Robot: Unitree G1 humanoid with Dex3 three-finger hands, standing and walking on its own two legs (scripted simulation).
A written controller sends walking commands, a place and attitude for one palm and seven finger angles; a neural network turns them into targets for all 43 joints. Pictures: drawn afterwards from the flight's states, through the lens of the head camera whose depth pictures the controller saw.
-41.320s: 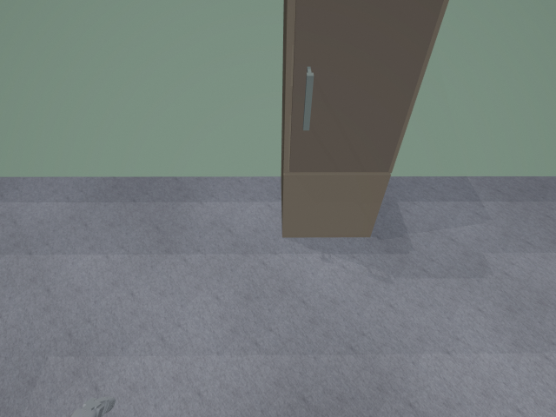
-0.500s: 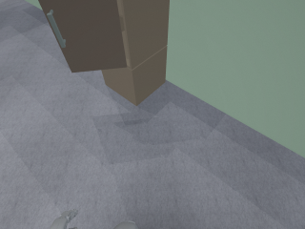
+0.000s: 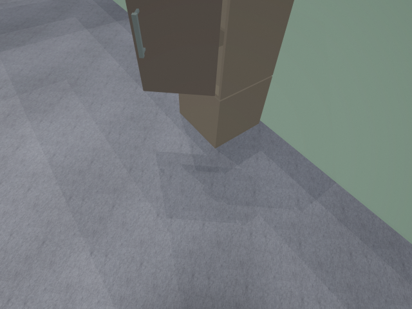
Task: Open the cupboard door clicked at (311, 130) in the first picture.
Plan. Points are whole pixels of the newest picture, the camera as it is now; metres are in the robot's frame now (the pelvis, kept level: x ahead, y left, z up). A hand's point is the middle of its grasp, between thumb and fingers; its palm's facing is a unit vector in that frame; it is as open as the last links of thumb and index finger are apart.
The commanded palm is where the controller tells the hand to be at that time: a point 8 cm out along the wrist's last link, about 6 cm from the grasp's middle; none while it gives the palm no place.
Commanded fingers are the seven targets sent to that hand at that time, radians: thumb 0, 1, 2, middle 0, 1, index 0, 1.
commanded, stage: take the last steps up to it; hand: left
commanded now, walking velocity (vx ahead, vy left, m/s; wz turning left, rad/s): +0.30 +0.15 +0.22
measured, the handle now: (139, 34) +1.07 +0.35 -0.04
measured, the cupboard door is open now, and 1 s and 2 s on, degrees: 49 49 49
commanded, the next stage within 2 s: come to a stop and stand still in 1.30 s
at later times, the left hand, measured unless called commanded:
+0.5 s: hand out of the picture +0.04 +0.25 -0.19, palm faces +0.18 -0.97 -0.17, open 7.4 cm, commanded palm none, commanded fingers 0.00 0.90 0.90 -0.20 -0.30 -0.20 -0.30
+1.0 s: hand (112, 214) +0.35 +0.28 -0.16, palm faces +0.15 -0.97 -0.20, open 7.3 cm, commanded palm none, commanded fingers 0.00 0.90 0.90 -0.20 -0.30 -0.20 -0.30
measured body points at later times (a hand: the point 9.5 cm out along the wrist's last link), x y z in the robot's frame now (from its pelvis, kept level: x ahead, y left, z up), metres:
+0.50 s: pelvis +0.12 +0.08 -0.02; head +0.15 +0.10 +0.43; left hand +0.03 +0.30 -0.18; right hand +0.25 -0.16 -0.14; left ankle +0.16 +0.19 -0.74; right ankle +0.02 -0.10 -0.68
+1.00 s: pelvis +0.29 +0.09 +0.00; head +0.31 +0.08 +0.45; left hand +0.34 +0.33 -0.14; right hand +0.31 -0.15 -0.16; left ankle +0.26 +0.21 -0.67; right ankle +0.31 +0.00 -0.74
